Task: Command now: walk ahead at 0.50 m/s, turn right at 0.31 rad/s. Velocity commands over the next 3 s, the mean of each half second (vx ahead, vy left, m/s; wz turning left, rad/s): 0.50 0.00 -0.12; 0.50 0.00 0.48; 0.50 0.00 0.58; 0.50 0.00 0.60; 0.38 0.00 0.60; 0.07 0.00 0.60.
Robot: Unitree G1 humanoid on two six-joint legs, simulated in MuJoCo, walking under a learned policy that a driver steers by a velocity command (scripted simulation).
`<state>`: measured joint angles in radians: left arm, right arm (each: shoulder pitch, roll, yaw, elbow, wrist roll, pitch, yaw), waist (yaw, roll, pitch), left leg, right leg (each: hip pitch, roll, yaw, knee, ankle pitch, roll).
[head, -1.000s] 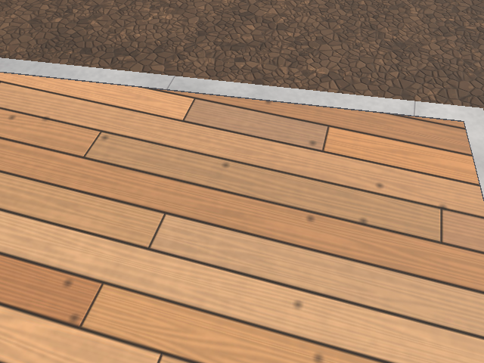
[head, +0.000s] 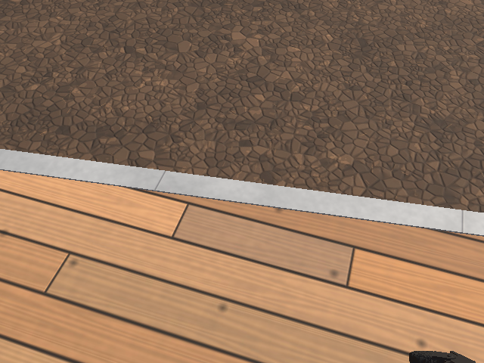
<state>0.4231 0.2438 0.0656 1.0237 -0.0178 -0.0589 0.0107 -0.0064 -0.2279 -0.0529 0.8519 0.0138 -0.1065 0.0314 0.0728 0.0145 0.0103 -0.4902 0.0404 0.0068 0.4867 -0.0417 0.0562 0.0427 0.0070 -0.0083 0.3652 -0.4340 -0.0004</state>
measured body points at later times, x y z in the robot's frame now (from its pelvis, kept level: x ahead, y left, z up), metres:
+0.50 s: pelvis +0.26 -0.03 +0.01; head +0.29 -0.03 +0.45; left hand +0.49 +0.19 -0.09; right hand +0.18 -0.28 -0.14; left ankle +0.13 +0.12 -0.72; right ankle +0.39 -0.16 -0.72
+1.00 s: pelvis +0.51 -0.01 +0.00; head +0.53 +0.01 +0.45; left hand +0.44 +0.26 -0.14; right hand +0.75 -0.20 -0.09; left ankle +0.63 +0.14 -0.70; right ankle +0.39 -0.16 -0.72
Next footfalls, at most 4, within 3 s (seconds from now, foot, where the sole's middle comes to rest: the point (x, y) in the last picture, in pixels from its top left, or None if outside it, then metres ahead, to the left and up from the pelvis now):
0.52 right None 0.43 -0.16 -0.76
1.04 left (220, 291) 0.66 0.14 -0.76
1.56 right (244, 197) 1.01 0.09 -0.76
2.06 left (131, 186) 1.03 0.48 -0.76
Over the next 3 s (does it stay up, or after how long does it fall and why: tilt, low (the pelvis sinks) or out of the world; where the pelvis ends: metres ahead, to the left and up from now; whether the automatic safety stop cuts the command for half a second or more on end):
stays up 1.17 0.52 -0.02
